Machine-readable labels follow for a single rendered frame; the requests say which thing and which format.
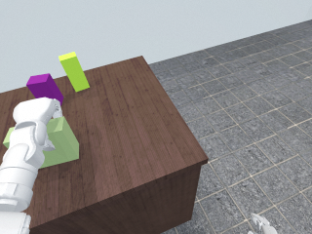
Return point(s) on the robot left hand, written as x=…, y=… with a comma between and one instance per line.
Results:
x=42, y=109

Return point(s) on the robot right hand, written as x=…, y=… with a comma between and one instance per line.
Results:
x=262, y=224

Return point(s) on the left robot forearm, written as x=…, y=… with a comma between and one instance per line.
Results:
x=20, y=165

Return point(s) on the table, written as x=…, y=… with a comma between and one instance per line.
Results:
x=139, y=164

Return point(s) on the sponge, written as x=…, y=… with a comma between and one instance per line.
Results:
x=65, y=143

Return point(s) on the left robot upper arm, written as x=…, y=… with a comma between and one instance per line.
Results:
x=14, y=222

